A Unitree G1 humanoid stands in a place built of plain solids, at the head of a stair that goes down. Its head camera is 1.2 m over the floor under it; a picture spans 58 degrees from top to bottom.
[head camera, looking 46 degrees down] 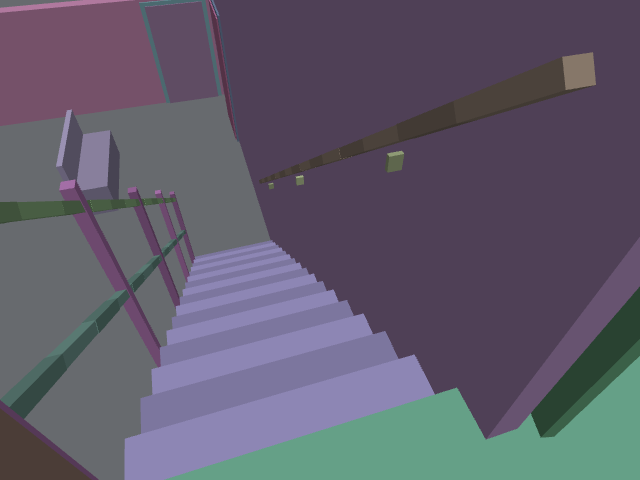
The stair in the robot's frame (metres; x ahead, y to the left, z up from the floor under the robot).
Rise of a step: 0.17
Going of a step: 0.21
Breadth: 0.97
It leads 17 degrees to the left of straight ahead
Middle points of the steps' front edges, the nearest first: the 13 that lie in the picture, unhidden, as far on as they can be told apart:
0.42 0.07 0.00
0.63 0.13 -0.17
0.83 0.19 -0.34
1.03 0.26 -0.52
1.24 0.32 -0.69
1.44 0.38 -0.86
1.65 0.45 -1.04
1.85 0.51 -1.21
2.05 0.57 -1.38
2.26 0.63 -1.56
2.46 0.70 -1.73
2.67 0.76 -1.90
2.87 0.82 -2.07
